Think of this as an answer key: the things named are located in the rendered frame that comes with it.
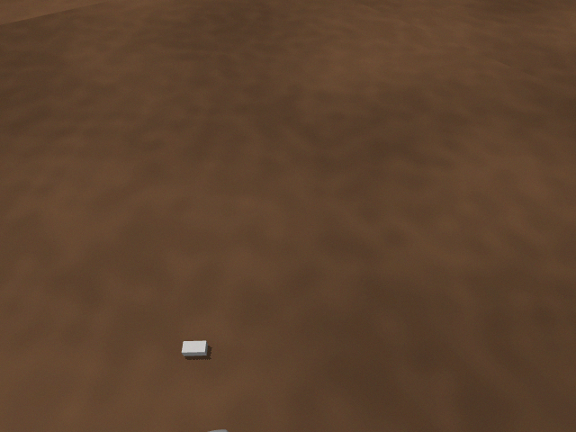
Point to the small box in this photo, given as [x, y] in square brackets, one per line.
[194, 348]

